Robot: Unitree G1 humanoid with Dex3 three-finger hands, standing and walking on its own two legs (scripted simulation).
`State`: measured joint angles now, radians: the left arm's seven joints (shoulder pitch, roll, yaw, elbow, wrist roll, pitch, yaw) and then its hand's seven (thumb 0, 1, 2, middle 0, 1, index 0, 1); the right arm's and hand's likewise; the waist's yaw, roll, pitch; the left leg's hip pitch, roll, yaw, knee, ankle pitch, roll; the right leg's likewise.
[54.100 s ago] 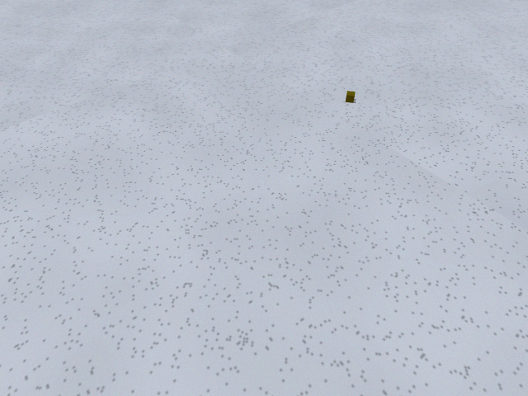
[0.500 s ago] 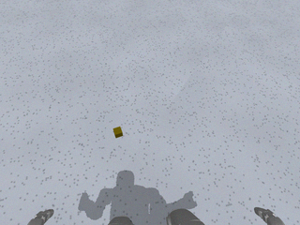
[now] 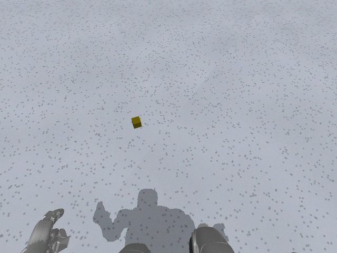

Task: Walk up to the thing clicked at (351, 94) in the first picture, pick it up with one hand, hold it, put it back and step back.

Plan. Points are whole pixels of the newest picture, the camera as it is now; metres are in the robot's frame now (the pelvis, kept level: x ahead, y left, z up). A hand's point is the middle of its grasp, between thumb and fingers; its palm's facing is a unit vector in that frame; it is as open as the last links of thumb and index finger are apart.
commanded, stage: step back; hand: left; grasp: from above
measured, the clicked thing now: (136, 122) +0.90 +0.23 -0.72
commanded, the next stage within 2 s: stand in 1.56 s
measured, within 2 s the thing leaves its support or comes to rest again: neither
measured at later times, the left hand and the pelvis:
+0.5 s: hand out of the picture -0.10 +0.21 -0.12, palm faces -0.03 -0.91 -0.42, open 7.4 cm; pelvis -0.17 -0.06 +0.01, yaw -2 degrees
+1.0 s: hand out of the picture -0.19 +0.20 -0.13, palm faces +0.09 -0.92 -0.39, open 7.4 cm; pelvis -0.22 -0.08 +0.01, yaw +4 degrees
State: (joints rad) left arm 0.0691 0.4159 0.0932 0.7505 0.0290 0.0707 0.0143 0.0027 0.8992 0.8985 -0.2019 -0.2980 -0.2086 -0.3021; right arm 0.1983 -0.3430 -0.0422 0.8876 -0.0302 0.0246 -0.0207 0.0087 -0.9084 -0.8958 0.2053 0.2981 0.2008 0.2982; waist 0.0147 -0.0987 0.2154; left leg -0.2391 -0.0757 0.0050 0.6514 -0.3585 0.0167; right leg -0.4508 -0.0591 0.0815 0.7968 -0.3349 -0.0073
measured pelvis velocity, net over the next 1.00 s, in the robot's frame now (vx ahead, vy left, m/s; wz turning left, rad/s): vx -0.22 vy -0.08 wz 0.07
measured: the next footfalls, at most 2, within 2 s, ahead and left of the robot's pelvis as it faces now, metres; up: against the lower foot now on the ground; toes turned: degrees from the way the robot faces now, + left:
right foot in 0.32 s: -0.14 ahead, -0.17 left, +0.00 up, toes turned +2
left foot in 0.66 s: -0.19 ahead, +0.06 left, +0.00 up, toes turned +1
